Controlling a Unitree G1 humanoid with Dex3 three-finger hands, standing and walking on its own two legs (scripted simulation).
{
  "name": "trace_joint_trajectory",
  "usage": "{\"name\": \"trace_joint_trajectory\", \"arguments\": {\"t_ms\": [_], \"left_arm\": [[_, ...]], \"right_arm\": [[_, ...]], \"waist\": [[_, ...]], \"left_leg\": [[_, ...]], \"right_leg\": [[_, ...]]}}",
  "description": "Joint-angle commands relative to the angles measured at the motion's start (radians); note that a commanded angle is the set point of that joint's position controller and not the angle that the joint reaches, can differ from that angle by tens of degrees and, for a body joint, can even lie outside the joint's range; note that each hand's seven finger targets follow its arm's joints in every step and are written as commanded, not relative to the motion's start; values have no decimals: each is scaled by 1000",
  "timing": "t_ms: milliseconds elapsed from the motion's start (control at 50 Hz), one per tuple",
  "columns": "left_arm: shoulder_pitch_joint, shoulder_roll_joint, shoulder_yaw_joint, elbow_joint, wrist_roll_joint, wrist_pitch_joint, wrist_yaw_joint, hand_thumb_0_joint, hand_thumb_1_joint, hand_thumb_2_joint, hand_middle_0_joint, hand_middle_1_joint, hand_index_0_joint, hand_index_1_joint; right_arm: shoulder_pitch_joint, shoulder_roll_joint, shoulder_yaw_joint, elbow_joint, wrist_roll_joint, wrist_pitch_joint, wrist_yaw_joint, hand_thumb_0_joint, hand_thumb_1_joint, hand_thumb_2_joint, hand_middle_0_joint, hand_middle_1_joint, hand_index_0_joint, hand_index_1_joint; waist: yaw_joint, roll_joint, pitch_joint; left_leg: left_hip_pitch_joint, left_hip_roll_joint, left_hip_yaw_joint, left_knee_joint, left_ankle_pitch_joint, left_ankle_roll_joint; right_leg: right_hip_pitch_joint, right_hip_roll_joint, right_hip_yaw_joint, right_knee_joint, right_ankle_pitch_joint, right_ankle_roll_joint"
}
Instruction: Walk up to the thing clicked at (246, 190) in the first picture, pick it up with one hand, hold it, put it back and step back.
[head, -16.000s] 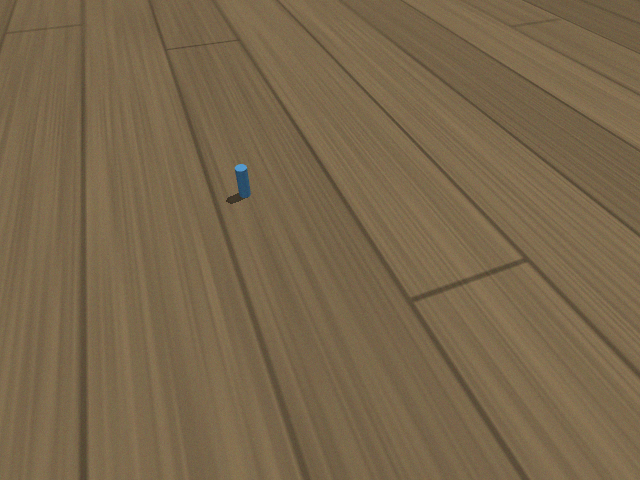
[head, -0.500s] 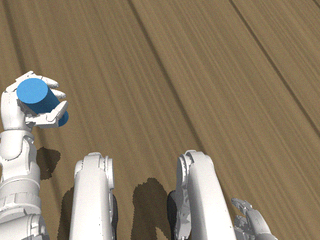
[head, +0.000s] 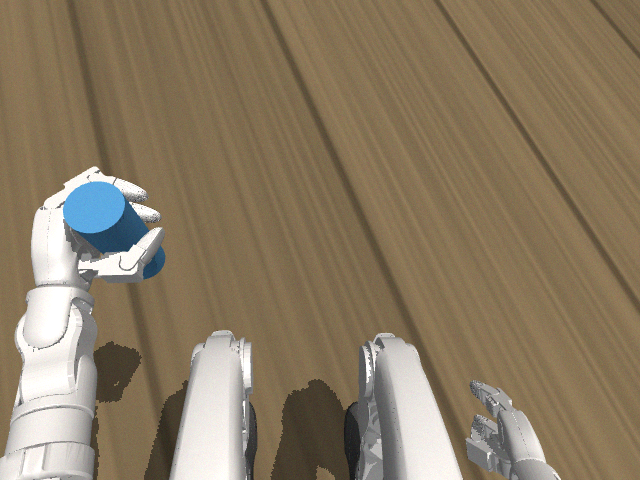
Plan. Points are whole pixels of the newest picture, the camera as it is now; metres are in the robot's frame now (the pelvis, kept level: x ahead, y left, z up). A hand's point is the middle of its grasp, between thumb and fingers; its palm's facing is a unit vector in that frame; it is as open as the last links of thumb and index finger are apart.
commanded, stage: lift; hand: left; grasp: from the side
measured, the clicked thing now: (123, 237) +0.39 +0.23 -0.01
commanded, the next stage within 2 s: hold in 1.40 s
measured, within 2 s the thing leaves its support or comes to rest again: neither
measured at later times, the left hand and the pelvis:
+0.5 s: hand (46, 154) +0.38 +0.22 +0.17, palm faces +0.14 -0.99 -0.04, open 7.2 cm; pelvis +0.03 +0.00 +0.15, yaw +3 degrees
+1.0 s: hand out of the picture +0.39 +0.20 +0.25, palm faces +0.13 -0.99 -0.02, open 7.2 cm; pelvis +0.05 +0.01 +0.21, yaw +3 degrees
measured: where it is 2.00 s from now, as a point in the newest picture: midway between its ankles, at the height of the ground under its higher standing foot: (301, 477)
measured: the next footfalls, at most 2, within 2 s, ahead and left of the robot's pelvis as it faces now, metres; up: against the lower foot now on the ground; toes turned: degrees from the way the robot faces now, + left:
none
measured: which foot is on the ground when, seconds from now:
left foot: down 0.00-1.00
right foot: down 0.00-1.00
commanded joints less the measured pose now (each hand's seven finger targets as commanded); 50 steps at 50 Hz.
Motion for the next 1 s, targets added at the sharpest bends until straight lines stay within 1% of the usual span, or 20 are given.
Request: {"name": "trace_joint_trajectory", "arguments": {"t_ms": [0, 100, 120, 160, 220, 240, 260, 280, 300, 380, 400, 440, 480, 580, 700, 800, 820, 860, 880, 980], "left_arm": [[-215, 191, 58, -351, -21, -61, 44, 0, 433, 1217, -1255, -1345, -1281, -1327], [-161, 163, 17, -410, -18, -23, 73, 0, 409, 1191, -1221, -1312, -1247, -1294], [-131, 148, 8, -414, -20, -17, 79, 0, 416, 1197, -1221, -1314, -1246, -1298], [-131, 156, 8, -410, -13, -5, 92, 0, 415, 1215, -1228, -1328, -1254, -1312], [-108, 132, -12, -400, -10, -1, 102, 0, 415, 1216, -1235, -1330, -1259, -1316], [-103, 149, 13, -370, -10, 2, 108, 0, 414, 1222, -1236, -1333, -1259, -1320], [-100, 125, -21, -373, -7, 2, 108, 0, 434, 1222, -1236, -1330, -1258, -1317], [-93, 141, -5, -375, -2, -1, 110, 0, 438, 1220, -1248, -1331, -1270, -1318], [-115, 123, -31, -370, 0, -3, 108, 0, 421, 1221, -1254, -1335, -1275, -1324], [-112, 126, -25, -330, -2, -8, 104, 0, 423, 1215, -1252, -1328, -1272, -1317], [-110, 115, -49, -331, 1, -11, 98, 0, 426, 1208, -1254, -1332, -1277, -1318], [-102, 141, -23, -334, 1, -17, 92, 0, 426, 1200, -1266, -1331, -1289, -1317], [-105, 107, -57, -322, -2, -22, 81, 0, 416, 1204, -1266, -1335, -1286, -1323], [-117, 108, -55, -314, -1, -39, 82, 0, 394, 1202, -1270, -1335, -1288, -1326], [-117, 91, -73, -312, 4, -52, 91, 0, 419, 1216, -1280, -1343, -1296, -1336], [-132, 79, -79, -296, 9, -55, 103, 0, 425, 1230, -1290, -1359, -1305, -1353], [-125, 64, -97, -292, 10, -55, 103, 0, 416, 1235, -1292, -1362, -1306, -1357], [-122, 76, -82, -296, 10, -55, 106, 0, 421, 1233, -1276, -1356, -1292, -1349], [-131, 64, -99, -287, 15, -55, 108, 0, 436, 1230, -1281, -1356, -1297, -1349], [-150, 53, -99, -259, 14, -56, 109, 0, 431, 1253, -1282, -1373, -1298, -1367]], "right_arm": [[83, -161, -74, -101, 9, -38, -26, 0, -890, -892, 201, 299, 200, 299], [93, -152, -71, -101, 15, -47, -35, 0, -889, -892, 201, 299, 200, 299], [86, -147, -68, -109, 18, -50, -36, 0, -885, -891, 201, 299, 200, 299], [97, -146, -69, -102, 19, -54, -44, 0, -888, -892, 201, 299, 200, 299], [101, -137, -61, -98, 20, -62, -43, 0, -883, -891, 201, 299, 200, 299], [103, -139, -61, -96, 21, -63, -47, 0, -886, -892, 201, 299, 200, 299], [103, -133, -58, -99, 20, -66, -46, 0, -886, -892, 201, 299, 200, 299], [113, -134, -60, -96, 19, -66, -46, 0, -883, -891, 201, 299, 200, 299], [107, -130, -56, -96, 19, -68, -46, 0, -885, -891, 201, 299, 200, 299], [112, -130, -54, -97, 21, -78, -45, 0, -886, -892, 201, 300, 200, 300], [116, -129, -53, -98, 20, -80, -45, 0, -890, -892, 201, 300, 200, 300], [129, -131, -52, -95, 18, -80, -43, 0, -892, -892, 201, 300, 200, 300], [129, -132, -52, -96, 18, -85, -41, 0, -892, -893, 201, 300, 200, 300], [121, -124, -49, -100, 15, -89, -41, 0, -896, -894, 201, 300, 200, 300], [139, -122, -44, -90, 7, -88, -43, 0, -898, -894, 201, 300, 200, 300], [135, -118, -43, -93, 4, -87, -45, 0, -897, -895, 201, 300, 200, 300], [136, -114, -41, -90, 1, -87, -45, 0, -902, -896, 201, 300, 200, 300], [136, -110, -40, -90, 0, -86, -46, 0, -898, -895, 201, 300, 200, 300], [134, -111, -39, -88, -1, -84, -47, 0, -898, -895, 201, 300, 200, 300], [140, -110, -40, -78, -5, -82, -48, 0, -898, -896, 201, 300, 200, 300]], "waist": [[10, 103, -613], [1, 110, -602], [8, 96, -572], [-10, 83, -544], [-4, 95, -500], [-6, 85, -475], [-11, 78, -460], [-9, 79, -463], [-11, 87, -431], [-5, 83, -372], [-19, 83, -381], [-2, 92, -402], [-9, 103, -370], [-3, 75, -322], [-3, 65, -333], [3, 60, -299], [-5, 50, -293], [4, 66, -285], [-2, 57, -270], [-5, 44, -239]], "left_leg": [[579, -23, -13, -348, 138, 26], [706, -26, -9, -429, 232, 25], [712, -28, -7, -453, 214, 24], [740, -29, -7, -492, 218, 24], [808, -28, -15, -549, 253, 20], [820, -28, -14, -566, 258, 20], [823, -30, -6, -575, 273, 20], [846, -31, -6, -596, 289, 20], [860, -31, -4, -619, 262, 17], [901, -35, 4, -691, 230, 15], [932, -35, 1, -710, 248, 15], [986, -35, 3, -732, 326, 13], [1034, -31, -1, -770, 319, 8], [1058, -37, 14, -838, 274, 10], [1155, -36, 19, -891, 373, 8], [1197, -36, 25, -952, 347, 7], [1207, -36, 27, -958, 363, 7], [1224, -39, 32, -977, 379, 6], [1232, -37, 30, -989, 373, 6], [1287, -31, 28, -1027, 425, 4]], "right_leg": [[379, 24, 17, -348, 187, -33], [492, 24, 19, -436, 272, -28], [516, 24, 19, -463, 258, -26], [561, 25, 22, -510, 272, -23], [600, 24, 16, -547, 301, -25], [618, 25, 15, -564, 305, -24], [648, 24, 17, -584, 323, -23], [672, 24, 17, -599, 335, -24], [676, 22, 20, -620, 314, -25], [744, 18, 23, -697, 295, -24], [763, 20, 18, -709, 312, -25], [816, 19, 14, -725, 376, -25], [814, 20, 12, -750, 367, -26], [891, 17, 19, -834, 338, -23], [980, 20, 12, -879, 428, -20], [1029, 19, 14, -939, 407, -19], [1046, 21, 14, -950, 426, -17], [1071, 21, 15, -969, 441, -17], [1073, 21, 11, -974, 434, -17], [1108, 26, 6, -1008, 472, -18]]}}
